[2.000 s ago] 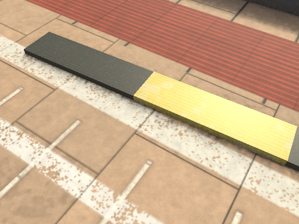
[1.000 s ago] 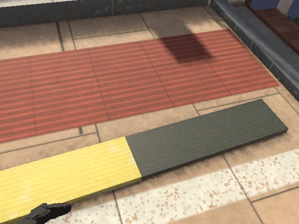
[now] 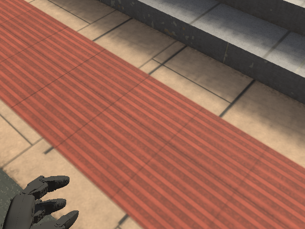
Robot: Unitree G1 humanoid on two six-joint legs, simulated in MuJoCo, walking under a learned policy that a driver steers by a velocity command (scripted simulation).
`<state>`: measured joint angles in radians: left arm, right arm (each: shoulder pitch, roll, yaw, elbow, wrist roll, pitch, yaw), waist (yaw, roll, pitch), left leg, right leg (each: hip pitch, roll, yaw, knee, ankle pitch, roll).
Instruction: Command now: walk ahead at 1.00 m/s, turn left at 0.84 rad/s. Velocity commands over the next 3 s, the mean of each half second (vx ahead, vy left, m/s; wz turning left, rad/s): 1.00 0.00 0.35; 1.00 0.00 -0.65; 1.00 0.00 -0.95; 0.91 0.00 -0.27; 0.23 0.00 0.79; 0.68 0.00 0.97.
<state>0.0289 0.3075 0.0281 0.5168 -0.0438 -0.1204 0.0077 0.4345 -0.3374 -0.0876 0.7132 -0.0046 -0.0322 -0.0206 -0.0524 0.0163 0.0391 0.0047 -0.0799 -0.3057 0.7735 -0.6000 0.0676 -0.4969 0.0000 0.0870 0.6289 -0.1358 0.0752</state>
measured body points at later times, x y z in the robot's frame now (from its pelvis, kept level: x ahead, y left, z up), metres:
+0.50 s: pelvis +0.42 +0.06 -0.01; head +0.45 +0.07 +0.44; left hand +0.28 +0.27 -0.14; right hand +0.72 -0.09 -0.03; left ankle +0.54 +0.16 -0.70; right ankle +0.15 -0.16 -0.64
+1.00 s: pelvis +0.86 +0.08 -0.01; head +0.88 +0.08 +0.44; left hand +1.04 +0.33 -0.11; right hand +0.89 -0.19 -0.13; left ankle +0.64 +0.22 -0.56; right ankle +0.97 +0.04 -0.70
